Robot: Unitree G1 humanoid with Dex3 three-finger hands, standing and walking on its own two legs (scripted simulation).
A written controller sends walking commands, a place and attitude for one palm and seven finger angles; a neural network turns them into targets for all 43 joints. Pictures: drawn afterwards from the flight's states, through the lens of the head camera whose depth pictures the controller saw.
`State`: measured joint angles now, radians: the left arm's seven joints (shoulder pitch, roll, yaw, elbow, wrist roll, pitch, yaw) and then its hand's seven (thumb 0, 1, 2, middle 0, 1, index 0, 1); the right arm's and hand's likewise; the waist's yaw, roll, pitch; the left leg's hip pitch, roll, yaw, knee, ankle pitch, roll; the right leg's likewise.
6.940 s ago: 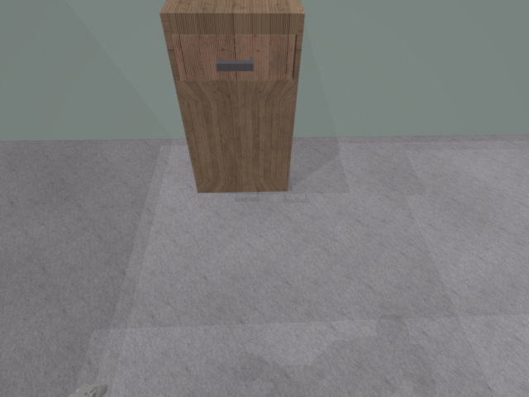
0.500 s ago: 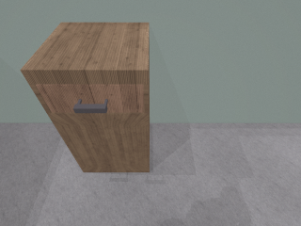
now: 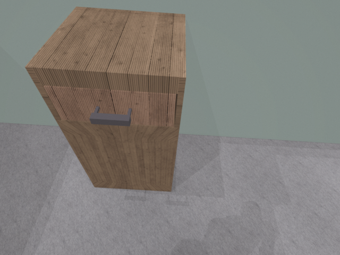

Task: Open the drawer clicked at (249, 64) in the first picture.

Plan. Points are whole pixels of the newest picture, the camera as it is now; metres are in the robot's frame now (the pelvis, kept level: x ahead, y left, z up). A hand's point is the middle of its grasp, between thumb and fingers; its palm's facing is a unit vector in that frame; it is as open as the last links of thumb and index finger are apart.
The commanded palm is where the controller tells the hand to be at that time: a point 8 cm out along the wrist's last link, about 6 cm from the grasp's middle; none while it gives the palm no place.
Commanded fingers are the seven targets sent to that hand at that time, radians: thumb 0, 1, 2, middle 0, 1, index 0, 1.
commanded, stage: come to a stop and stand still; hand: left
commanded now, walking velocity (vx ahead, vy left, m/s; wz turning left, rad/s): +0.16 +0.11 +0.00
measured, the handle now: (112, 114) +0.54 +0.24 -0.05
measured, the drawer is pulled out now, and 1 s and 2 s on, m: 0.00 0.00 0.00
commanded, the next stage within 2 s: none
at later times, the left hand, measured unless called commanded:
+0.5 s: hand out of the picture +0.14 +0.17 -0.16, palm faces +0.06 -0.97 -0.25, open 7.3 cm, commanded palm none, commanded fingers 0.00 0.90 0.90 -0.20 -0.30 -0.20 -0.30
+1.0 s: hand out of the picture +0.02 +0.24 -0.15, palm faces +0.02 -0.96 -0.28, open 7.3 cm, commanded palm none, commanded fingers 0.00 0.90 0.90 -0.20 -0.30 -0.20 -0.30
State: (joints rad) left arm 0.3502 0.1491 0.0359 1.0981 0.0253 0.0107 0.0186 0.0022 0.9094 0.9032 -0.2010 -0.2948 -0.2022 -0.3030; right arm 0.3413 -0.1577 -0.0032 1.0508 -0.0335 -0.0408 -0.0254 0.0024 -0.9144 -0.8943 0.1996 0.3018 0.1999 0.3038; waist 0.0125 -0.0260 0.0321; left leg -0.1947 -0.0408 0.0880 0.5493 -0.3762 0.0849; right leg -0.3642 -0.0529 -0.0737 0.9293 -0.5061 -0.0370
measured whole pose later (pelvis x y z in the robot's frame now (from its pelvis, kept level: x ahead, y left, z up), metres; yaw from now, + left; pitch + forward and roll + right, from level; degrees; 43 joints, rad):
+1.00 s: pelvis +0.02 +0.05 +0.00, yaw -1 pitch -1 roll +1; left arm 0.35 0.18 -0.01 1.00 0.01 0.02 0.02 0.00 0.91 0.90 -0.20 -0.29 -0.20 -0.30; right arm 0.26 -0.21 -0.01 0.93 -0.02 0.02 -0.01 0.00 -0.94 -0.89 0.20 0.30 0.20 0.30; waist 0.02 0.06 0.01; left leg -0.23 -0.05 0.10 0.50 -0.26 0.06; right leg -0.33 -0.03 0.01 0.56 -0.21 0.00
